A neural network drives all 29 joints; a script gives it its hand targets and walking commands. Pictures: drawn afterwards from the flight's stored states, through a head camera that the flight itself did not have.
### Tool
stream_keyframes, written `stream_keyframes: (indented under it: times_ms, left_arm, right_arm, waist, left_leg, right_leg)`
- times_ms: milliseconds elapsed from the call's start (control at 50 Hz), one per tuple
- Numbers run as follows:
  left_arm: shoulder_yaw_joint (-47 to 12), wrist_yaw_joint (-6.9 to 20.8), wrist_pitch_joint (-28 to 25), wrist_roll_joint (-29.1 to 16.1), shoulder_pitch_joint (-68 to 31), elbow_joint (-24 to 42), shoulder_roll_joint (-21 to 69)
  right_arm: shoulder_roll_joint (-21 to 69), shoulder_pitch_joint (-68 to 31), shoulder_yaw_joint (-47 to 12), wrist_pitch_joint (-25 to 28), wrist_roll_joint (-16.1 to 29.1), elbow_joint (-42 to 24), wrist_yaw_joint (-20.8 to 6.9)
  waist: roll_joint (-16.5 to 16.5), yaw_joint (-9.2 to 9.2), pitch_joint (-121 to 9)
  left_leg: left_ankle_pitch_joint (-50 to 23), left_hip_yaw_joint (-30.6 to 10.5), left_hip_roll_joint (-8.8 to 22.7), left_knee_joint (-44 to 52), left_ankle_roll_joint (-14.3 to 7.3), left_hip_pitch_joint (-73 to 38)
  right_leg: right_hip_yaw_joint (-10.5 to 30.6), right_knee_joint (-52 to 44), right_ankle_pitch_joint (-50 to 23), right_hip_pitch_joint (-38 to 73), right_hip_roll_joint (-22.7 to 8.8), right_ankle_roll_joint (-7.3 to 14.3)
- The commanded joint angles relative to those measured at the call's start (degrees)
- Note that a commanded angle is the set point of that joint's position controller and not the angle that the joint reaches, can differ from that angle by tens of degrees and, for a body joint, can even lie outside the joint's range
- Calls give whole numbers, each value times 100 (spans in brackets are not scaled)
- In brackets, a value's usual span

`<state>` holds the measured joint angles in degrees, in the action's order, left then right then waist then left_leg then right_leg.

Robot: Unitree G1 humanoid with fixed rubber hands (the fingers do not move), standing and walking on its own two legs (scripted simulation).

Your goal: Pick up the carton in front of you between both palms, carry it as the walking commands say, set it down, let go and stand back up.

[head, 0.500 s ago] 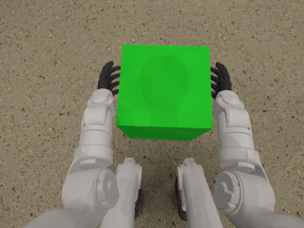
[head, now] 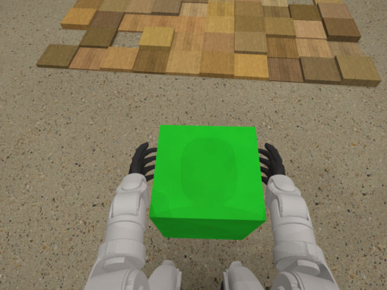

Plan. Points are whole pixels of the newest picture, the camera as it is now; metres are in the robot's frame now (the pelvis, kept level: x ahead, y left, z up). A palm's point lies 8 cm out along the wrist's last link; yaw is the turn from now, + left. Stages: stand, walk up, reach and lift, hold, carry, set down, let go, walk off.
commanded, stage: reach and lift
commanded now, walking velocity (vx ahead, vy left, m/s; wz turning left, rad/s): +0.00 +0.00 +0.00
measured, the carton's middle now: (205, 188) +0.35 +0.00 -0.09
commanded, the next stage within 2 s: hold in 1.38 s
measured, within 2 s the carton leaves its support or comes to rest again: neither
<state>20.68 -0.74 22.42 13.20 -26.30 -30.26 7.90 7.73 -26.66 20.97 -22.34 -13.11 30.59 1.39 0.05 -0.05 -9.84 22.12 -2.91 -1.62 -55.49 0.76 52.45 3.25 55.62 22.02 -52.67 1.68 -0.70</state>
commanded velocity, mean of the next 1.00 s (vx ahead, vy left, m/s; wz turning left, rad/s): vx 0.00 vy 0.00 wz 0.00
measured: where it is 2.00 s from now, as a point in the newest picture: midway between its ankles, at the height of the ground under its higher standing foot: outside the picture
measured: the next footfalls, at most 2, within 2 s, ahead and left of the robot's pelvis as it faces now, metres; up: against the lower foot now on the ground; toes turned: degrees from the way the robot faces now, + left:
none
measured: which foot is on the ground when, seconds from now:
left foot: down 0.00-1.00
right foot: down 0.00-1.00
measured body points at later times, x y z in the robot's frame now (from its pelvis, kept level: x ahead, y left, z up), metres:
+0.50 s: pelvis +0.02 +0.00 +0.06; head -0.01 +0.00 +0.51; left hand +0.32 +0.15 +0.08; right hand +0.33 -0.15 +0.08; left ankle +0.04 +0.13 -0.67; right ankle +0.04 -0.12 -0.67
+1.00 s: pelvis +0.02 +0.00 +0.07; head +0.00 +0.00 +0.52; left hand +0.33 +0.15 +0.09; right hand +0.33 -0.15 +0.09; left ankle +0.04 +0.13 -0.67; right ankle +0.04 -0.12 -0.67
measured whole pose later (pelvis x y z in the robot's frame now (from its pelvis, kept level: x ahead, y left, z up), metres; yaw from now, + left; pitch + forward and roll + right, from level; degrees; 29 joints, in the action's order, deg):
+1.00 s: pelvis +0.02 +0.00 +0.07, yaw +0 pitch -5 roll +0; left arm 15.4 1.5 36.5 16.9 -17.1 -18.3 9.2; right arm 9.4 -17.6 16.0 -36.2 -17.1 19.0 -1.0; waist 0.0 0.4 2.2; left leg 11.8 -3.2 -0.6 -23.3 0.4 6.6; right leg 3.7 23.3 11.6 -6.8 1.0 -0.3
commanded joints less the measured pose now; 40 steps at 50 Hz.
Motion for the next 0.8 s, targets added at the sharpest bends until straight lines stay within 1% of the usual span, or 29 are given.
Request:
stream_keyframes:
  times_ms: [0,160,260,300,360,440,480,580,680,780]
  left_arm:
    - [-3447,1342,-8,-855,-2849,-124,5962]
    - [-3733,1365,380,-966,-2102,342,5833]
    - [-3915,1390,739,-1053,-1813,790,5732]
    - [-3826,1398,900,-1017,-1711,838,5660]
    - [-3568,1428,1074,-897,-1645,733,5556]
    - [-3153,1485,1139,-693,-1949,518,5458]
    - [-3173,1518,1100,-720,-2214,573,5538]
    - [-3320,1539,1051,-781,-2560,720,5634]
    - [-3360,1518,1071,-766,-2471,763,5583]
    - [-3393,1491,1131,-764,-2214,876,5512]
  right_arm:
    - [6032,-2736,-3471,-11,849,169,-1372]
    - [5938,-2034,-3752,-394,931,-299,-1405]
    - [5824,-1715,-3921,-761,1008,-722,-1443]
    - [5759,-1620,-3833,-918,976,-746,-1459]
    - [5638,-1579,-3574,-1088,863,-647,-1499]
    - [5507,-1886,-3158,-1149,665,-429,-1565]
    - [5592,-2155,-3180,-1108,681,-479,-1601]
    - [5694,-2502,-3339,-1052,753,-650,-1621]
    - [5642,-2421,-3380,-1077,757,-692,-1603]
    - [5542,-2194,-3417,-1134,755,-825,-1576]
  waist:
    - [3,3,-2732]
    - [10,32,-1864]
    - [6,20,-1217]
    - [14,37,-825]
    - [2,25,-263]
    - [-29,37,189]
    - [-33,35,86]
    - [-7,32,-334]
    - [7,41,-424]
    - [-19,50,-410]
  left_leg:
    - [-1594,-104,-550,1110,-88,-2197]
    - [-2145,-147,-451,2130,-93,-3522]
    - [-2238,-163,-375,2746,-75,-4215]
    - [-2040,-150,-356,2962,-87,-4325]
    - [-1569,-133,-334,3214,-109,-4381]
    - [-971,-87,-310,3341,-141,-4314]
    - [-888,-68,-302,3323,-148,-4349]
    - [-1023,-50,-304,3281,-139,-4510]
    - [-1155,-43,-305,3334,-117,-4644]
    - [-1474,-51,-322,3407,-93,-4789]
  right_leg:
    - [114,-1106,-1620,2284,549,80]
    - [148,-2148,-2145,3492,442,52]
    - [153,-2776,-2198,4124,391,49]
    - [151,-3000,-2001,4271,378,59]
    - [138,-3241,-1547,4294,351,85]
    - [100,-3352,-941,4227,321,127]
    - [85,-3336,-844,4276,315,136]
    - [59,-3285,-999,4494,324,117]
    - [59,-3345,-1137,4617,334,107]
    - [59,-3427,-1431,4744,352,90]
